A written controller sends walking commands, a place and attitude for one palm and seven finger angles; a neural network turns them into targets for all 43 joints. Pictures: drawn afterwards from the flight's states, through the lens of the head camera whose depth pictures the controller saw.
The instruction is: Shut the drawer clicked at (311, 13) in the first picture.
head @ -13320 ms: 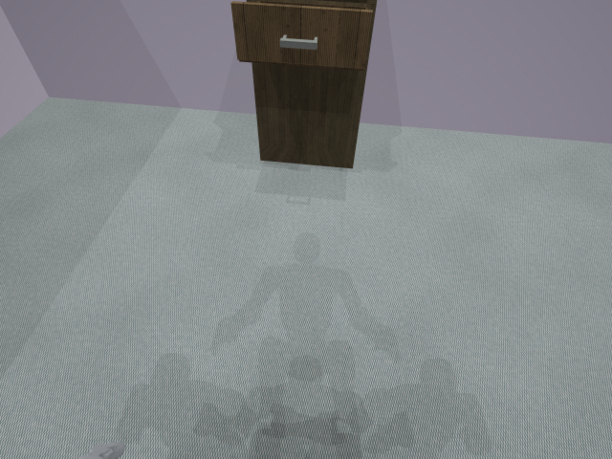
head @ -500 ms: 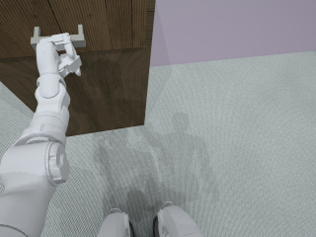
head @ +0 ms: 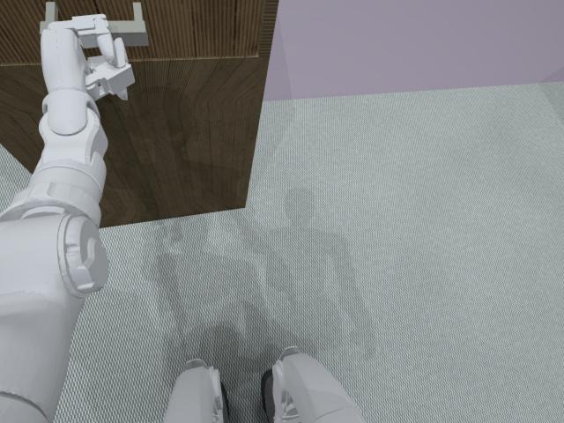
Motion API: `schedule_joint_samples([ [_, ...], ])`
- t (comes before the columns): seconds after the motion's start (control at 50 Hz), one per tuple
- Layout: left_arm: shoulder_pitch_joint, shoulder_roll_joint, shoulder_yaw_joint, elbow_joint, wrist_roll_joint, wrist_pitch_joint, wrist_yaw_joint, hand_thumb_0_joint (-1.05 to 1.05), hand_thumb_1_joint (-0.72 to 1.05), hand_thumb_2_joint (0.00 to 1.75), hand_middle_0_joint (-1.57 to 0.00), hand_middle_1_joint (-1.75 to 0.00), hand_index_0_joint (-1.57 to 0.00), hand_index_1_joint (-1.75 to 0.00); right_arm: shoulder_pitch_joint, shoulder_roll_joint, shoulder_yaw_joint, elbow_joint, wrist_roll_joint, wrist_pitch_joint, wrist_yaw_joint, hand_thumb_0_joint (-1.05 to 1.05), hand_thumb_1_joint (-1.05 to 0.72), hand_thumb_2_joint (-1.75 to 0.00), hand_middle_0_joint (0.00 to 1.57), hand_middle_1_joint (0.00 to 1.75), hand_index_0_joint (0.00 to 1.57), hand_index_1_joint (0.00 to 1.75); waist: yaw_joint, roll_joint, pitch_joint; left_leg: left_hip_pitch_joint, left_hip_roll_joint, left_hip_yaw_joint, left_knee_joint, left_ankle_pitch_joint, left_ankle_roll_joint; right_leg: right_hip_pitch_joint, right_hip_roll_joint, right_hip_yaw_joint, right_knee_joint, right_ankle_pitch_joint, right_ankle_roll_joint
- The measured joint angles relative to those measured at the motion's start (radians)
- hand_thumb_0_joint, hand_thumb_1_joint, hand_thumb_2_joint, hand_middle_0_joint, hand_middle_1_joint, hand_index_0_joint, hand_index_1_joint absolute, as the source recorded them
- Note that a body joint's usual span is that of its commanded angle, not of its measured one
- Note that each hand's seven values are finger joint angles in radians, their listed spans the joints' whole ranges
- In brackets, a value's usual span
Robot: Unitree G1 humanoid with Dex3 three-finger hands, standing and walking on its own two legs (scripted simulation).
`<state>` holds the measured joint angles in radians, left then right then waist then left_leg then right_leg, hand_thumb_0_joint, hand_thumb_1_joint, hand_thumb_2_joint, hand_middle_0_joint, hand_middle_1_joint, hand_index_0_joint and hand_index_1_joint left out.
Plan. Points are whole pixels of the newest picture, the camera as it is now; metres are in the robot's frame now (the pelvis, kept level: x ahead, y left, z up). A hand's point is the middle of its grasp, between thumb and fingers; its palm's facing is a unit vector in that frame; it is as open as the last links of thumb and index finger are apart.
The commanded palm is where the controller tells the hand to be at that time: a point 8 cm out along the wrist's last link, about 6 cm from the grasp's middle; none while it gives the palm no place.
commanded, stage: pull the fist back off the drawer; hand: left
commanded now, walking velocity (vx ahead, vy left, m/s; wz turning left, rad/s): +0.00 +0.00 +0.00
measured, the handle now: (96, 22) +0.65 +0.15 +0.08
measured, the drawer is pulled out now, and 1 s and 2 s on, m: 0.00 0.00 0.00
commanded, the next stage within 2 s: draw the hand back to the body in 0.78 s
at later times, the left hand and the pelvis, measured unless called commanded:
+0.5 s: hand (123, 67) +0.58 +0.12 +0.08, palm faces +0.07 -1.00 -0.04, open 2.9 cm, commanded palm +0.56 +0.14 +0.08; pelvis -0.01 +0.01 -0.01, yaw +0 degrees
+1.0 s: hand (116, 73) +0.56 +0.13 +0.08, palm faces +0.09 -1.00 -0.02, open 3.2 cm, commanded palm +0.50 +0.17 +0.10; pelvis +0.04 +0.00 +0.02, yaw -2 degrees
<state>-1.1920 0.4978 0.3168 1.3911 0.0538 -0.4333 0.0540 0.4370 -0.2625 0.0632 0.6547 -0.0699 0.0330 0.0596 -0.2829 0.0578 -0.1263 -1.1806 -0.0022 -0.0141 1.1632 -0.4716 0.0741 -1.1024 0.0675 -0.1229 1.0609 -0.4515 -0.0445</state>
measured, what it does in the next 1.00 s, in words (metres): stands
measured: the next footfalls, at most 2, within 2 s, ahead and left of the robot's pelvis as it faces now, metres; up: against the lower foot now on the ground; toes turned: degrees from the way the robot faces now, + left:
none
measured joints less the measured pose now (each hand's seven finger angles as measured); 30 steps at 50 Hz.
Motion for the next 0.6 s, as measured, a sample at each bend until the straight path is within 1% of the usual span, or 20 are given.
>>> schedule_joint_samples([
  [0.16,-0.055,0.030,-0.024,0.032,0.007,0.022,0.018,-0.01,0.60,0.96,-1.40,-1.60,-1.40,-1.60,0.008,-0.006,0.014,0.006,-0.001,-0.030,-0.009,0.00,-0.90,-0.90,0.20,0.30,0.20,0.30,-0.024,0.001,0.000,-0.042,-0.003,-0.003,0.013,0.016,0.006,-0.038,-0.005,-0.006,0.010,0.016,0.005],
  [0.28,-0.079,0.039,-0.028,0.043,0.012,0.036,0.022,-0.01,0.60,0.96,-1.40,-1.60,-1.40,-1.60,0.021,-0.007,0.019,0.006,-0.006,-0.043,-0.003,0.00,-0.90,-0.90,0.20,0.30,0.20,0.30,-0.030,0.002,0.004,-0.058,-0.005,-0.003,0.019,0.022,0.009,-0.052,-0.007,-0.006,0.015,0.022,0.008],
  [0.4,-0.081,0.027,-0.028,0.032,0.013,0.041,0.024,-0.01,0.63,0.95,-1.40,-1.60,-1.40,-1.60,0.032,-0.006,0.016,0.010,-0.010,-0.045,0.008,0.00,-0.90,-0.90,0.20,0.30,0.20,0.30,-0.024,0.003,0.004,-0.064,-0.005,-0.001,0.027,0.020,0.010,-0.059,-0.007,-0.005,0.023,0.020,0.009],
  [0.5,-0.055,0.011,-0.014,0.002,0.012,0.045,0.020,-0.03,0.66,0.95,-1.40,-1.60,-1.40,-1.60,0.032,-0.006,0.012,0.008,-0.010,-0.038,0.016,0.00,-0.90,-0.90,0.20,0.30,0.20,0.30,-0.013,0.004,0.003,-0.057,-0.002,0.003,0.029,0.014,0.010,-0.054,-0.005,0.000,0.026,0.015,0.009],
  [0.6,0.014,-0.017,0.002,-0.066,-0.016,0.046,0.016,-0.03,0.70,0.91,-1.40,-1.60,-1.40,-1.60,0.025,-0.002,0.002,-0.007,-0.002,-0.022,0.022,0.00,-0.90,-0.90,0.20,0.30,0.20,0.30,0.005,0.004,0.000,-0.021,0.005,0.017,0.012,0.005,0.009,-0.027,0.003,0.016,0.013,0.011,0.008],
])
